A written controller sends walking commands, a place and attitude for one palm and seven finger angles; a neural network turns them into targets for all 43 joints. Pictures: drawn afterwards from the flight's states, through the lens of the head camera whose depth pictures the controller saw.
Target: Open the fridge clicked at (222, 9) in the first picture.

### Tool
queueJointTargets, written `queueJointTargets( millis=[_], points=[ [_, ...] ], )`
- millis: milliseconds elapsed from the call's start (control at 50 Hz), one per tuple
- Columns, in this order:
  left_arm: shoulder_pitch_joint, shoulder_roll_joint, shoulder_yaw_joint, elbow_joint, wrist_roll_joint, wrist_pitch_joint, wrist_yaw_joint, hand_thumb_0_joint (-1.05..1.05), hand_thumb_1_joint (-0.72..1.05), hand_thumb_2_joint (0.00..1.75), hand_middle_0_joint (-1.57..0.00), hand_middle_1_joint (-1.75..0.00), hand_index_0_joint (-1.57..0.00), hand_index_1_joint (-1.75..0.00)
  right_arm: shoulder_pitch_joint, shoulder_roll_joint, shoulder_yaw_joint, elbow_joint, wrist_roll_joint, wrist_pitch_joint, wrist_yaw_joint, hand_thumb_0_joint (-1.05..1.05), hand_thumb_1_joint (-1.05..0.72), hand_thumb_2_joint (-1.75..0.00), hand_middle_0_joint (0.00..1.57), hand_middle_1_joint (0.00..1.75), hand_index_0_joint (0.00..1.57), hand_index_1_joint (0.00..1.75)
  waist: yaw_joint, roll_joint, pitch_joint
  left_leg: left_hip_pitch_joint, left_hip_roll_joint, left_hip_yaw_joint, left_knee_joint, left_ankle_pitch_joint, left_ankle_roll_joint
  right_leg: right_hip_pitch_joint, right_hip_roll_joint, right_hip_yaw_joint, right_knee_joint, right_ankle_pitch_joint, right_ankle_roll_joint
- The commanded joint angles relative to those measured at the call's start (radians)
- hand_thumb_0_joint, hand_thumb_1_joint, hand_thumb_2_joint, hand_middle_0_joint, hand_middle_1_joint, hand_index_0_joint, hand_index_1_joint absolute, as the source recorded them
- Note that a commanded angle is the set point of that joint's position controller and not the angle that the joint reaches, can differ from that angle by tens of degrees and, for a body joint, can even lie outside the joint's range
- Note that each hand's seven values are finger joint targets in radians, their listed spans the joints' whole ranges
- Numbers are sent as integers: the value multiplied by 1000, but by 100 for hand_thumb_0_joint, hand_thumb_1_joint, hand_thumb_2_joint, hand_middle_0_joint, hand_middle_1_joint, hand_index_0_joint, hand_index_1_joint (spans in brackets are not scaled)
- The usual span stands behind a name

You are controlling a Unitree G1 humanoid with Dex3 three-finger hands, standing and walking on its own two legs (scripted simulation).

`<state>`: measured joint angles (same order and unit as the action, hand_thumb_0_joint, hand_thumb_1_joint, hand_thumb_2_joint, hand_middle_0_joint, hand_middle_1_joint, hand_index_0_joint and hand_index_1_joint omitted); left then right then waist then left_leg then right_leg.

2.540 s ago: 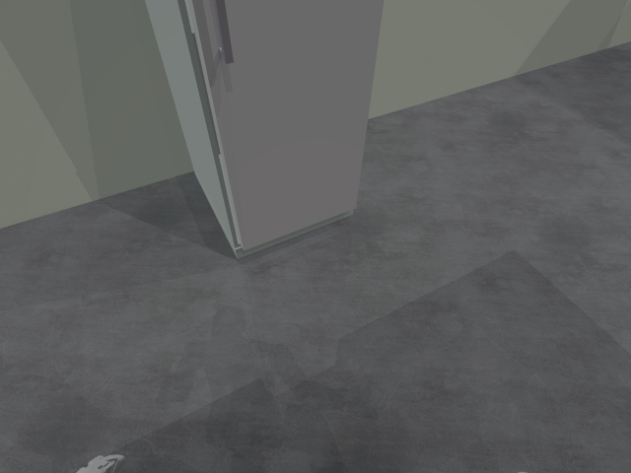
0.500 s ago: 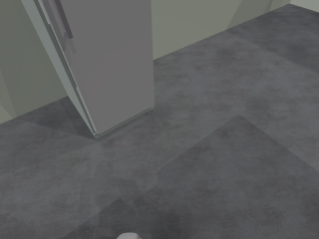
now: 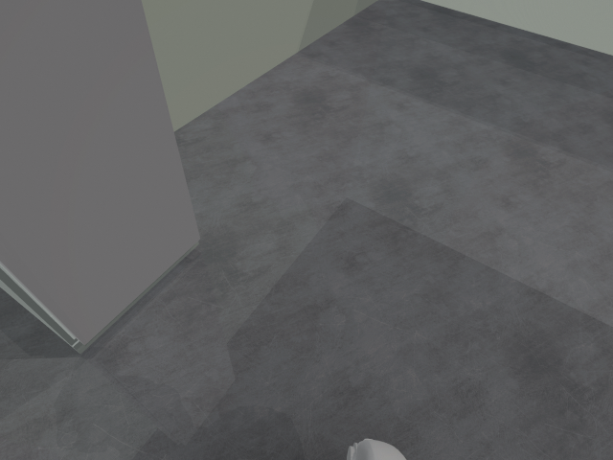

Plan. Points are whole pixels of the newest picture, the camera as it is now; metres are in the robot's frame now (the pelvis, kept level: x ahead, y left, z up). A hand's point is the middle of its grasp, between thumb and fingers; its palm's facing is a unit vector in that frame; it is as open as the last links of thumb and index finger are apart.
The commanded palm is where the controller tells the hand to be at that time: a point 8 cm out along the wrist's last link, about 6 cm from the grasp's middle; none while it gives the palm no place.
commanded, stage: walk to a spot facing it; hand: left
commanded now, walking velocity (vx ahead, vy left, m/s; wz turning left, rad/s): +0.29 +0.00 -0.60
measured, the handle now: out of the picture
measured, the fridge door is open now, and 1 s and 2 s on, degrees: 0 0 0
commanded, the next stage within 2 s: turn to face it in 0.80 s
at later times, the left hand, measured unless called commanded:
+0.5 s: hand (265, 331) +0.35 +0.10 -0.17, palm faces -0.32 -0.92 -0.22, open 7.3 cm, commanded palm none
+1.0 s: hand (275, 258) +0.52 +0.10 -0.18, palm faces -0.51 -0.84 -0.17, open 7.4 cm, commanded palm none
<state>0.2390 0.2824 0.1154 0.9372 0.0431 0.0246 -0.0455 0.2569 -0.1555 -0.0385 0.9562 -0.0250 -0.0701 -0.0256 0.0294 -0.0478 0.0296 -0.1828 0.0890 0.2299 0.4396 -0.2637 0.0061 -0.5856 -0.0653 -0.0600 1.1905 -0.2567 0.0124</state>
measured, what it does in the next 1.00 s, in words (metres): walks ahead, turning right: right foot, then left foot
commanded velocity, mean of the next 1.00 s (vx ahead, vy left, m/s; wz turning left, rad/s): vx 0.14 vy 0.00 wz -0.44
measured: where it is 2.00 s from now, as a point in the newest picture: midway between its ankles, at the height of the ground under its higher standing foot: (326, 412)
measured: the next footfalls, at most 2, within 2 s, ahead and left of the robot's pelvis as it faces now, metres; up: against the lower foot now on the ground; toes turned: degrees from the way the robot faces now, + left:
right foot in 0.28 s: +0.24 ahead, -0.15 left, +0.00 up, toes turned -18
left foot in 0.70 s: +0.44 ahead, +0.03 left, +0.00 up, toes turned -18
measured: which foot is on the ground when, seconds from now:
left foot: down 0.00-0.26, up 0.28-0.68, down 0.70-1.00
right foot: up 0.00-0.26, down 0.28-0.72, up 0.74-1.00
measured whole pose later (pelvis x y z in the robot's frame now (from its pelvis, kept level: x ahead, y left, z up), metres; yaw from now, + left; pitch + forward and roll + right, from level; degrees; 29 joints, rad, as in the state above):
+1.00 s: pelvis +0.36 -0.04 +0.00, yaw -34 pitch +1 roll -3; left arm 0.22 0.24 0.09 0.93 0.03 0.06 -0.02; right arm 0.20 -0.16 -0.02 0.92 -0.03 -0.02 -0.02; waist 0.01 -0.04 0.07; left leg -0.21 0.13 0.26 0.47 -0.27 0.03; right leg -0.51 -0.07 -0.06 1.05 -0.35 0.06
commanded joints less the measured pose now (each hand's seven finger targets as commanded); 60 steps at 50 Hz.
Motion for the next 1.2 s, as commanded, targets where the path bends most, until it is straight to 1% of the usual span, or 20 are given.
queueJointTargets(
  millis=[0,140,180,220,240,260,280,320,380,580,640,660,680,700,760,840,1040,1100,1140,1180],
  points=[
    [-79,-48,-23,-94,-3,-8,-17,0,90,90,-20,-30,-20,-30,112,-157,-34,-5,2,-27,1,0,-90,-90,20,30,20,30,-42,139,27,137,270,-124,-232,193,109,-150,-65,27,-146,76,22],
    [-268,-40,-42,-145,-9,-19,-17,0,90,90,-20,-30,-20,-30,185,-193,-38,29,-9,-8,11,0,-90,-90,20,30,20,30,-88,179,66,183,282,9,-140,445,82,12,0,-68,-481,48,-27],
    [-219,-21,-37,-131,-9,-25,-16,0,90,90,-20,-30,-20,-30,178,-218,-41,24,-7,-3,11,0,-90,-90,20,30,20,30,-54,183,27,206,275,63,-16,675,66,118,51,-109,-524,5,-57],
    [19,51,-16,-61,-7,-45,-7,0,90,90,-20,-30,-20,-30,150,-247,-40,0,2,4,17,0,-90,-90,20,30,20,30,69,146,-121,84,232,118,361,752,4,513,105,-138,-650,63,-96],
    [150,176,9,-33,-6,-59,9,0,90,90,-20,-30,-20,-30,173,-191,-28,-26,18,8,33,0,-90,-90,20,30,20,30,119,-71,-257,-240,156,105,669,241,-40,855,-122,163,-687,104,-172],
    [226,276,29,-17,-30,-59,23,0,90,90,-20,-30,-20,-30,126,-146,-21,-80,24,6,23,0,-90,-90,20,30,20,30,120,-179,-338,-499,21,-10,982,-352,-83,961,-388,633,-781,341,-294],
    [194,280,30,-29,-41,-51,34,0,90,90,-20,-30,-20,-30,50,-178,-25,-88,23,3,15,0,-90,-90,20,30,20,30,121,-92,-313,-530,62,-163,1022,-294,-60,872,-369,596,-816,288,-303],
    [41,176,-2,-67,-42,-54,42,0,90,90,-20,-30,-20,-30,-2,-182,-28,-81,9,11,16,0,-90,-90,20,30,20,30,43,39,-131,-509,124,-203,936,-129,-70,615,-271,421,-842,272,-248],
    [-64,119,-15,-82,-24,-72,48,0,90,90,-20,-30,-20,-30,88,-140,-25,-43,-3,47,16,0,-90,-90,20,30,20,30,-58,-27,-76,-358,114,-178,755,-87,-90,363,-173,239,-875,357,-203],
    [13,122,-2,-69,-23,-66,41,0,90,90,-20,-30,-20,-30,-125,-123,-26,-137,9,33,28,0,-90,-90,20,30,20,30,-7,-104,-36,-271,-3,-157,323,-26,-83,338,-115,341,-832,307,-192],
    [2,121,4,-77,-26,-48,48,0,90,90,-20,-30,-20,-30,-85,-144,-30,-130,14,27,14,0,-90,-90,20,30,20,30,-37,-92,-59,-100,-29,-158,116,20,-71,336,-91,356,-716,364,-152],
    [-8,95,-1,-87,-33,-44,49,0,90,90,-20,-30,-20,-30,7,-184,-34,-105,10,19,3,0,-90,-90,20,30,20,30,-81,-17,-111,97,10,-188,-19,106,-56,256,-26,309,-583,321,-107],
    [34,30,-9,-98,-45,-38,42,0,90,90,-20,-30,-20,-30,96,-293,-54,-86,-5,14,-2,0,-90,-90,20,30,20,30,-104,254,-205,314,281,-454,-73,258,31,68,121,169,-335,-50,-33],
    [70,18,-16,-104,-37,-43,35,0,90,90,-20,-30,-20,-30,124,-336,-52,-95,0,31,2,0,-90,-90,20,30,20,30,-94,352,-209,306,454,-574,-94,364,130,-19,124,80,-96,-405,2],
    [17,54,-1,-79,-17,-21,20,0,90,90,-20,-30,-20,-30,-39,-217,-22,-130,2,32,-1,0,-90,-90,20,30,20,30,-52,220,-35,44,351,-388,-149,238,106,-31,18,80,70,-251,27],
    [60,11,-5,-65,-21,12,11,0,90,90,-20,-30,-20,-30,-65,-185,-21,-119,7,29,-6,0,-90,-90,20,30,20,30,-18,205,-55,44,266,-136,-118,442,82,16,-6,35,46,-111,51],
    [-43,-63,-69,-19,-22,-22,54,0,90,90,-20,-30,-20,-30,74,-163,-25,38,-1,32,3,0,-90,-90,20,30,20,30,-62,240,-80,103,205,-158,-47,650,116,257,14,-43,-576,-52,31],
    [20,-10,-61,27,-25,-39,67,0,90,90,-20,-30,-20,-30,89,-137,-25,64,12,42,9,0,-90,-90,20,30,20,30,-19,170,-119,10,147,-163,53,461,29,483,-38,-23,-804,221,19],
    [77,94,-42,50,-19,-53,85,0,90,90,-20,-30,-20,-30,89,-48,-8,36,21,55,20,0,-90,-90,20,30,20,30,-3,-85,-145,-267,17,-81,236,-121,-51,686,-340,150,-748,739,-96],
    [80,112,-25,46,-20,-48,88,0,90,90,-20,-30,-20,-30,14,-80,-22,8,16,85,10,0,-90,-90,20,30,20,30,38,-239,-131,-329,-7,-163,507,-373,-49,615,-386,154,-774,830,-194]
  ],
)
